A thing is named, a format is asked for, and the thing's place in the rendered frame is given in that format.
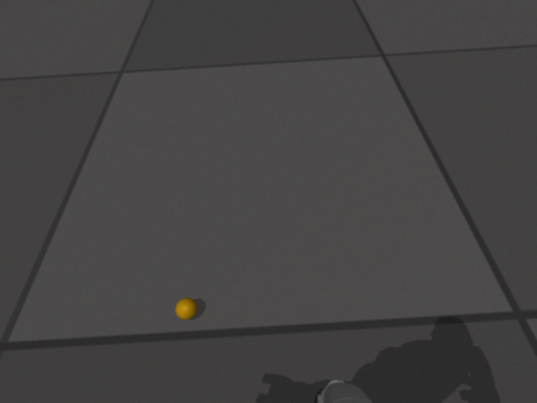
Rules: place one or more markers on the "ball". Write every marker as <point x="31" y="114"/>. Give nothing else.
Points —
<point x="186" y="308"/>

